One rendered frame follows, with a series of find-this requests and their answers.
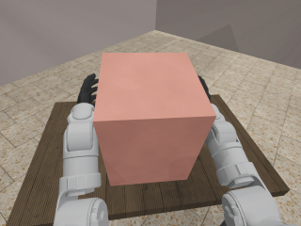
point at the right robot forearm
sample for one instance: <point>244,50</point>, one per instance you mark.
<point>233,168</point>

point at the left robot forearm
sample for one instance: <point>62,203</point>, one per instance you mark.
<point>80,156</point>

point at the robot right upper arm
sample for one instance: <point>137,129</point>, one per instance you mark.
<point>250,206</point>

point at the carton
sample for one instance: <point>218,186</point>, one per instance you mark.
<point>151,117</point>

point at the robot right hand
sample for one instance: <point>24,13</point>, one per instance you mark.
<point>202,81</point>

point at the table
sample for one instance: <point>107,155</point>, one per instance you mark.
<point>36,202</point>

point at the robot left upper arm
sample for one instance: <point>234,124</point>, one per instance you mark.
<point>82,212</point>

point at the robot left hand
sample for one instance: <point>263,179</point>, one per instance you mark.
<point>86,90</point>

